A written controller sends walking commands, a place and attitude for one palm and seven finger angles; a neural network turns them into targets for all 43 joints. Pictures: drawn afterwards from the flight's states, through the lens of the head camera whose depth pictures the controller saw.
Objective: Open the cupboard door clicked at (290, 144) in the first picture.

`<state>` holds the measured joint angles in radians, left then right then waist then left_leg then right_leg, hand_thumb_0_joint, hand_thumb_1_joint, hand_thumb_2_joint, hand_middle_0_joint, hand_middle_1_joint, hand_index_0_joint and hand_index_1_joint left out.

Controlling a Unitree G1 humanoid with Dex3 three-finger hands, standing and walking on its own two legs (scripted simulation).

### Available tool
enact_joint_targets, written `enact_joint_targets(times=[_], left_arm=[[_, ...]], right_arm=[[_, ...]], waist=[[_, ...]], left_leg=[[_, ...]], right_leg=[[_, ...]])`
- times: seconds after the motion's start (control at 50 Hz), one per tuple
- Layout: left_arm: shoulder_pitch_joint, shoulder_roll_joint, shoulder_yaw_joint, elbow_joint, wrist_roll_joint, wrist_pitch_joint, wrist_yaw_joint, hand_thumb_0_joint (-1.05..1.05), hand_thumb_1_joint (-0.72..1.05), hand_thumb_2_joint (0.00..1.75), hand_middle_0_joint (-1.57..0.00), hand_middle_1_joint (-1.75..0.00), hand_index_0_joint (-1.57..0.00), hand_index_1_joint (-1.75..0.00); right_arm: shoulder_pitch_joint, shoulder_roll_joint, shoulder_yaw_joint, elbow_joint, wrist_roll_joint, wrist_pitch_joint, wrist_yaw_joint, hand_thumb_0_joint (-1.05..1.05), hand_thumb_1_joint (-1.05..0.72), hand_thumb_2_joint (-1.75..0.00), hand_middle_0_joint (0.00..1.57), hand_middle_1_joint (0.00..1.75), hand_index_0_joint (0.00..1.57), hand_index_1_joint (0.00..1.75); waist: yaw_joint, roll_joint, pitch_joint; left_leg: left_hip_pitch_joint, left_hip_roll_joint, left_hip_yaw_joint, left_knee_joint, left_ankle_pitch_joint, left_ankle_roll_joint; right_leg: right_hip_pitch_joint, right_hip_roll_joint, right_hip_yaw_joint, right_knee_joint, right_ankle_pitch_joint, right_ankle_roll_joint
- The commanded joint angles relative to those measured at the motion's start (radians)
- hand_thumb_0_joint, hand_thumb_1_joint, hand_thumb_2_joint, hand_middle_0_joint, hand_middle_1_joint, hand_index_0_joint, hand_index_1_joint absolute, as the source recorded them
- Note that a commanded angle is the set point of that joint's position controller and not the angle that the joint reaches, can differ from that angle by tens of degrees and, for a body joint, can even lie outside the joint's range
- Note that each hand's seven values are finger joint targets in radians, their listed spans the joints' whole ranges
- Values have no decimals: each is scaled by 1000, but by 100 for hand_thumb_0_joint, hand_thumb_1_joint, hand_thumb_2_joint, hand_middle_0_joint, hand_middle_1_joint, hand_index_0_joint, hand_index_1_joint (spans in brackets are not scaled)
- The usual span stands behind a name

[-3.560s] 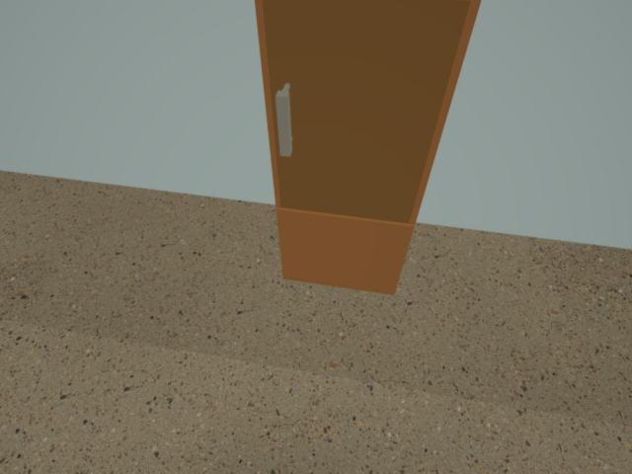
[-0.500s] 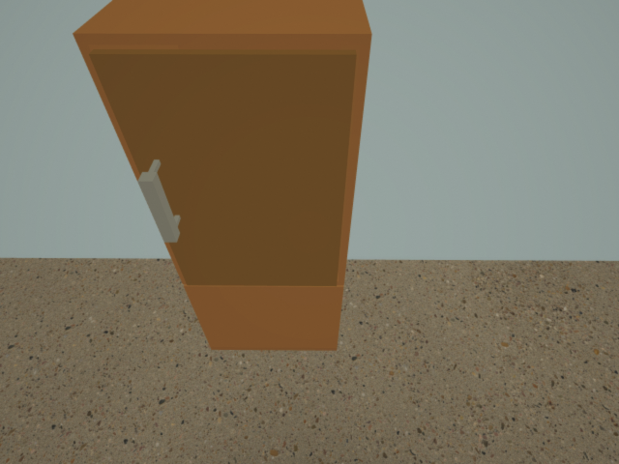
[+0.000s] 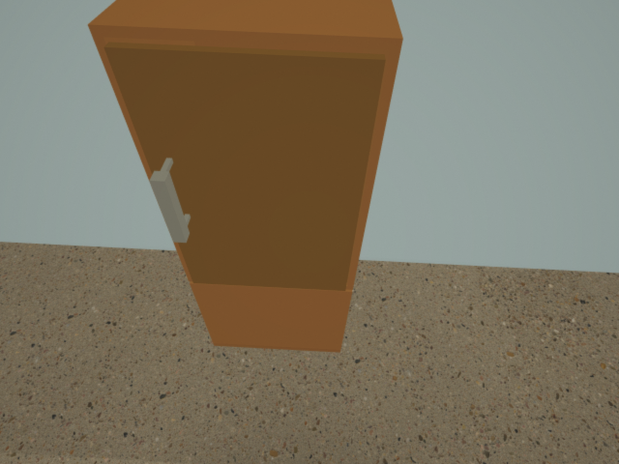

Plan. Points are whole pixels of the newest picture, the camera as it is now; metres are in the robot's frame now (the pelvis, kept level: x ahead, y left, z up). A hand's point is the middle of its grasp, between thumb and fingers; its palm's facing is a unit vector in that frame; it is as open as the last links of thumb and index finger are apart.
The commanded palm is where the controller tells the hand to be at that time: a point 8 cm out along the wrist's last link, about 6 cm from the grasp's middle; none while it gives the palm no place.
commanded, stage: come to a stop and stand still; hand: left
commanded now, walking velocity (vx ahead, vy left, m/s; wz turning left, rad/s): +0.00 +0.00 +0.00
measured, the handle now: (174, 201) +0.55 +0.30 -0.02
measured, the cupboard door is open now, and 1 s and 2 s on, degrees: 0 0 0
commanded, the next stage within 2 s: look again from close up in 0.16 s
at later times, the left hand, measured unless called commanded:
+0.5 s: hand out of the picture +0.02 +0.18 -0.17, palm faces +0.03 -0.98 -0.21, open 7.4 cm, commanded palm none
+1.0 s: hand out of the picture +0.01 +0.17 -0.17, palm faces +0.05 -0.98 -0.19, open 7.4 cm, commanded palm none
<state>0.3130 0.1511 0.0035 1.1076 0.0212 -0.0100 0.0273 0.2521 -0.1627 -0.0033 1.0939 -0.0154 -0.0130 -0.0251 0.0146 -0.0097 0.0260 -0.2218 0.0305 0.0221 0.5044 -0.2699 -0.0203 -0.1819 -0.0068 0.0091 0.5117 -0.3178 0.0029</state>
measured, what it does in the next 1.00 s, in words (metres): stands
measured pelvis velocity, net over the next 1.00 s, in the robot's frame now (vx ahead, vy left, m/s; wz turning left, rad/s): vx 0.02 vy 0.00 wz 0.01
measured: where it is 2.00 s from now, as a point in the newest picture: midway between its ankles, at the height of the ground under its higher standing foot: outside the picture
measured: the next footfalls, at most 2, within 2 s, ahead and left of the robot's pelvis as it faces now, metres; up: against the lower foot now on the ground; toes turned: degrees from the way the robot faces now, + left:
right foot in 1.46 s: +0.00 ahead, -0.06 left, +0.00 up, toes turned -8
left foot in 1.84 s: +0.03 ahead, +0.20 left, +0.00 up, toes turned +2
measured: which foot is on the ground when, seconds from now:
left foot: down 0.00-1.00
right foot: down 0.00-1.00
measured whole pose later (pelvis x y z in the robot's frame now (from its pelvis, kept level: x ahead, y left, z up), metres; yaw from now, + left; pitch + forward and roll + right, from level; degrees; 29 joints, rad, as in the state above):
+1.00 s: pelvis +0.02 +0.00 +0.00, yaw +0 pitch +0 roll +1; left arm 0.28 0.14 0.01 1.11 0.02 -0.01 0.03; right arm 0.26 -0.15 -0.01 1.13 -0.01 -0.01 -0.03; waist 0.02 -0.01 0.03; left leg -0.19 0.03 0.02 0.47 -0.27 -0.02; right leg -0.15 -0.01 0.00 0.48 -0.32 0.00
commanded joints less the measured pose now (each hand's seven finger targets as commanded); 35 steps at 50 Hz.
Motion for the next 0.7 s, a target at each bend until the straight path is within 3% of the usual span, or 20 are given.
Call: enact_joint_targets(times=[0.0,0.34,0.68], left_arm=[[46,114,20,-34,-3,-17,5,0,90,90,-20,-30,-20,-30],[19,115,23,-28,-3,-12,7,0,90,90,-20,-30,-20,-30],[22,108,23,-23,-6,-15,10,0,90,90,-20,-30,-20,-30]], right_arm=[[49,-93,-13,-21,4,-19,-7,0,-90,-90,20,30,20,30],[44,-100,-12,-3,1,-22,-10,0,-90,-90,20,30,20,30],[62,-78,-13,19,3,-20,-11,0,-90,-90,20,30,20,30]], waist=[[-12,12,13],[-5,23,17],[-6,-9,20]], left_leg=[[38,69,-51,-78,190,49],[51,75,-57,-100,255,52],[58,67,-47,-102,240,44]], right_leg=[[-49,-78,62,-93,208,-35],[-20,-79,42,-89,228,-28],[-10,-86,47,-108,262,-33]])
